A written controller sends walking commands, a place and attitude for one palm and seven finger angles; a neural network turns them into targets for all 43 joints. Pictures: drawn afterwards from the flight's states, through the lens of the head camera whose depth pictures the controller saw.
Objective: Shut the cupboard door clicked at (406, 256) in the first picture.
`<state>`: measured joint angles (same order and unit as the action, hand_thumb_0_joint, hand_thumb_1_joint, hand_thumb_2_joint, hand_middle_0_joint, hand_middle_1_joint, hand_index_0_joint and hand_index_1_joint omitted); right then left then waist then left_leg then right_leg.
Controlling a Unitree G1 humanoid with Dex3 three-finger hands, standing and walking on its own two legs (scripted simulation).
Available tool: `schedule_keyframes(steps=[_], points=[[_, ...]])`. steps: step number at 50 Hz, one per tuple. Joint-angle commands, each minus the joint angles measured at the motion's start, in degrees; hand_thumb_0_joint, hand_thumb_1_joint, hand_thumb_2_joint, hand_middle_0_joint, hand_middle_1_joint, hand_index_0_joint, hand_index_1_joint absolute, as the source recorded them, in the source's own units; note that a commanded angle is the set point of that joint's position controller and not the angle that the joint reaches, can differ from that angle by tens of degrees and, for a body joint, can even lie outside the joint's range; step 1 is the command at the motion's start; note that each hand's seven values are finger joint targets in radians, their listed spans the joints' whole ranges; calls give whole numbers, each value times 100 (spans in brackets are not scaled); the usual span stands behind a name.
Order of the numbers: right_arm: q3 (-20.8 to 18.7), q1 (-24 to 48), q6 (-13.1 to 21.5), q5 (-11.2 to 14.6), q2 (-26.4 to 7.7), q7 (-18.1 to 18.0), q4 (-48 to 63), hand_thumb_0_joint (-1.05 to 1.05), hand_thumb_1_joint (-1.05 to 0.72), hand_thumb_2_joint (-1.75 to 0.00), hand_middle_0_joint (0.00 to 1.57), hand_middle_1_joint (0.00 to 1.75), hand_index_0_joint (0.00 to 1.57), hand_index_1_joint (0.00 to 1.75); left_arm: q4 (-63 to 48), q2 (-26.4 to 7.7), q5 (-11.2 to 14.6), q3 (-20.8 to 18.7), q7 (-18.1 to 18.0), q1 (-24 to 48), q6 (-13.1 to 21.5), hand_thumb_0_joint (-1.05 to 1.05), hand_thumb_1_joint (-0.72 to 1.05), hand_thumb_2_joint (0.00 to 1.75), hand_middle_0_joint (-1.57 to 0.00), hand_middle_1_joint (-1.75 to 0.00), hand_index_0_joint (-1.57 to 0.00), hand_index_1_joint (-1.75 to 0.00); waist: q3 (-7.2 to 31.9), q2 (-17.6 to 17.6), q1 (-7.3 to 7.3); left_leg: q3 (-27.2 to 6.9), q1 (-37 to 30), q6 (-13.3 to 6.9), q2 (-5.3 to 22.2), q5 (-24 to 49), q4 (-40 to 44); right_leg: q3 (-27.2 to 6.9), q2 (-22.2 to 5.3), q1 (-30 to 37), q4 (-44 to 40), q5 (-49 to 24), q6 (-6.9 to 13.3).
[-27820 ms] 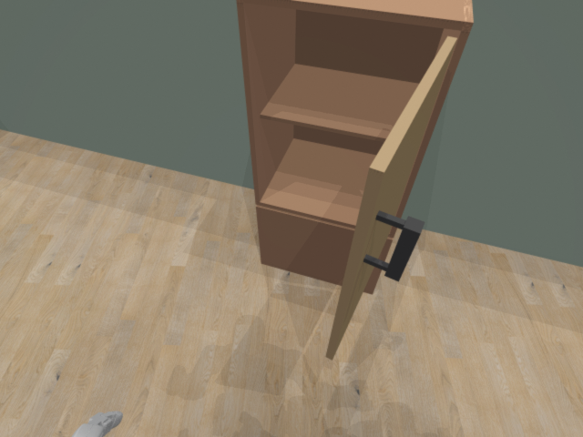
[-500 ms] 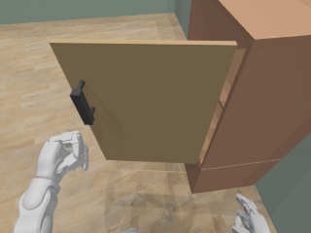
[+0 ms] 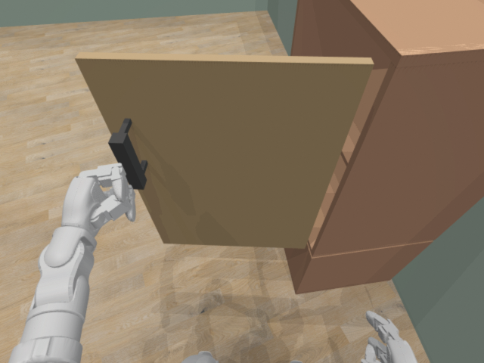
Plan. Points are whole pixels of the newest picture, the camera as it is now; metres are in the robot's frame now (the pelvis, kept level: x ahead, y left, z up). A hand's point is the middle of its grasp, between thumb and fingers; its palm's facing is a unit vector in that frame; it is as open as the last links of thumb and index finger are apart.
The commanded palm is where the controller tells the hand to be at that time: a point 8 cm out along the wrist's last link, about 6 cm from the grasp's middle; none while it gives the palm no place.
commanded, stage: bring the fist close to the handle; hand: left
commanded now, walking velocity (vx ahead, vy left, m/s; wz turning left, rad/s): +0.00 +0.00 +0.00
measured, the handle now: (132, 154) +0.45 +0.23 +0.08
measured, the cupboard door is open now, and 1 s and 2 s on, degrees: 80 75 64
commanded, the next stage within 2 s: push the door shut along its arc in 0.44 s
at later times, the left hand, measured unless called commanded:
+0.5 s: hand (127, 200) +0.35 +0.20 +0.09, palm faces +0.01 -1.00 -0.01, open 3.1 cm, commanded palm +0.32 +0.25 +0.09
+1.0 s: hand (139, 175) +0.39 +0.20 +0.09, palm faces -0.12 -0.99 -0.01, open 3.1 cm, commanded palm +0.38 +0.25 +0.09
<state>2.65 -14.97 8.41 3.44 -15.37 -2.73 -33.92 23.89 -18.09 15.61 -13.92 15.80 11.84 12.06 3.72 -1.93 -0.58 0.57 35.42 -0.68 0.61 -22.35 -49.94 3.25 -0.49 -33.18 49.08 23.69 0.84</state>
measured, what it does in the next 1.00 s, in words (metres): stands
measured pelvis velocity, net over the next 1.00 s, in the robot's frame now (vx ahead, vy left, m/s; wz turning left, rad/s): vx -0.01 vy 0.00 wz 0.00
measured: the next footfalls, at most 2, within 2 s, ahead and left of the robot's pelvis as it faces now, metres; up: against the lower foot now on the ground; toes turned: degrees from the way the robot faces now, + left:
none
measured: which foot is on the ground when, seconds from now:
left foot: down 0.00-1.00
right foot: down 0.00-1.00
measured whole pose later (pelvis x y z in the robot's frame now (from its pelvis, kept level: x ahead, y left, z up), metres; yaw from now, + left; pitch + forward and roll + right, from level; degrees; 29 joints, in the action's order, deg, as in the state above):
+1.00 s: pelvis -0.01 +0.00 -0.01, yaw +0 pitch +10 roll -1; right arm 2.5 -16.8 4.9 3.6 -16.8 -3.1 -35.1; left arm 43.9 -22.8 15.1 -15.4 23.4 29.1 14.9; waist 3.3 -1.8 -2.6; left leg 0.3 39.5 -0.7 0.9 -22.4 -51.9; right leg 3.4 -0.1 -37.0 50.4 23.4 0.9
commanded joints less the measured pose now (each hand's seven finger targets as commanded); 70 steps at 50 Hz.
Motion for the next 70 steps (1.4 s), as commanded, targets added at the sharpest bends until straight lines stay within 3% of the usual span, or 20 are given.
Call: schedule_keyframes(steps=[1,3,4,8,12,19,22,28,29,33,36,42,45,52,55,58,59,63,65,70], points=[[-370,154,264,11,-823,-101,750,0,-90,-90,20,30,20,30,-842,-838,152,-144,95,2097,336,0,90,90,-130,-150,-130,-150,1289,186,-123,-224,-732,-72,-71,736,744,-215,98,446,-775,-1109,41],[-387,120,275,-8,-831,-105,718,0,-90,-90,20,30,20,30,-840,-915,159,-240,62,2269,469,0,90,90,-130,-150,-130,-150,1492,52,-90,-249,-839,-54,-69,786,705,-212,107,438,-712,-1136,63],[-398,92,262,-31,-868,-112,698,0,-90,-90,20,30,20,30,-820,-1184,139,-453,21,2199,539,0,90,90,-130,-150,-130,-150,1626,115,-33,-248,-827,-62,-64,859,671,-236,114,536,-684,-1179,70],[-416,84,235,-42,-806,-49,740,0,-90,-90,20,30,20,30,-992,-1134,45,-453,-38,1929,763,0,90,90,-130,-150,-130,-150,2087,-176,89,-203,-1041,-37,-62,1349,660,-209,97,731,-498,-1681,84],[-428,50,160,-31,-810,0,752,0,-90,-90,20,30,20,30,-861,-1146,16,-473,-59,1720,657,0,90,90,-130,-150,-130,-150,1783,-72,57,-192,-917,-46,-46,1313,722,-178,123,671,-553,-1683,66],[-441,86,122,-31,-818,-5,822,0,-90,-90,20,30,20,30,-1080,-1095,169,-542,1,1351,582,0,90,90,-130,-150,-130,-150,1694,190,62,-133,-882,-80,-66,1396,708,-205,143,856,-638,-1875,44],[-438,125,137,-23,-770,9,839,0,-90,-90,20,30,20,30,-1291,-864,158,-338,33,1410,649,0,90,90,-130,-150,-130,-150,1703,-48,32,-141,-976,-68,-76,1459,706,-191,138,780,-597,-1936,51],[-437,132,124,-16,-807,-34,758,0,-90,-90,20,30,20,30,-1134,-1008,130,-380,85,1623,634,0,90,90,-130,-150,-130,-150,1554,65,-57,-175,-917,-70,-74,1121,693,-215,132,634,-670,-1604,50],[-417,116,107,-27,-848,-55,720,0,-90,-90,20,30,20,30,-1083,-1182,93,-410,101,1794,630,0,90,90,-130,-150,-130,-150,1541,74,-97,-182,-841,-83,-73,1038,662,-244,128,629,-672,-1506,48],[-374,183,127,3,-825,-123,635,0,-90,-90,20,30,20,30,-873,-1097,32,-153,173,2876,701,0,90,90,-130,-150,-130,-150,1481,-188,-276,-270,-971,-67,-53,640,682,-227,129,255,-710,-1020,60],[-341,133,102,-2,-866,-167,522,0,-90,-90,20,30,20,30,-295,-1335,26,-266,252,3385,685,0,90,90,-130,-150,-130,-150,1509,-7,-327,-305,-823,-76,-55,544,630,-275,108,252,-727,-900,63],[-348,-15,-1,-1,-905,-128,588,0,-90,-90,20,30,20,30,585,-1632,80,-525,596,3351,564,0,90,90,-130,-150,-130,-150,2020,-85,-141,-243,-748,-58,-81,1043,515,-330,72,584,-594,-1474,75],[-352,-81,-51,-6,-936,-118,590,0,-90,-90,20,30,20,30,735,-1755,93,-534,738,3668,611,0,90,90,-130,-150,-130,-150,2000,-34,-201,-218,-653,-75,-73,1048,457,-360,68,552,-591,-1507,58],[-407,-274,-109,19,-999,-120,501,0,-90,-90,20,30,20,30,994,-1463,97,-135,912,4421,818,0,90,90,-130,-150,-130,-150,1984,-33,-417,-309,-851,-83,-36,973,429,-252,133,60,-538,-1319,68],[-423,-373,-147,13,-1044,-128,404,0,-90,-90,20,30,20,30,1252,-1670,29,-238,895,4786,847,0,90,90,-130,-150,-130,-150,2023,-14,-472,-329,-858,-97,-26,906,412,-245,135,-65,-521,-1216,63],[-412,-427,-181,2,-1047,-123,337,0,-90,-90,20,30,20,30,1544,-1700,-36,-210,905,5104,881,0,90,90,-130,-150,-130,-150,2041,-109,-505,-346,-824,-84,-29,850,395,-239,142,-175,-494,-1126,64],[-419,-478,-195,-23,-1083,-129,290,0,-90,-90,20,30,20,30,1574,-1894,-66,-341,893,5216,917,0,90,90,-130,-150,-130,-150,2142,-83,-496,-367,-856,-98,-26,898,362,-243,146,-154,-483,-1143,74],[-415,-504,-219,-13,-1064,-103,268,0,-90,-90,20,30,20,30,1722,-1677,-105,-85,1004,5507,986,0,90,90,-130,-150,-130,-150,2322,-407,-572,-416,-1100,-53,2,1048,338,-179,168,-403,-404,-1187,94],[-419,-540,-225,-15,-1076,-95,227,0,-90,-90,20,30,20,30,1952,-1583,-99,-8,1037,5649,978,0,90,90,-130,-150,-130,-150,2224,-324,-640,-446,-1123,-64,11,1008,319,-153,192,-568,-421,-1112,92],[-401,-626,-275,-32,-1139,-87,183,0,-90,-90,20,30,20,30,2387,-1915,-136,-243,1073,5972,962,0,90,90,-130,-150,-130,-150,2220,-95,-689,-431,-794,-90,2,944,253,-198,184,-516,-372,-1139,86]])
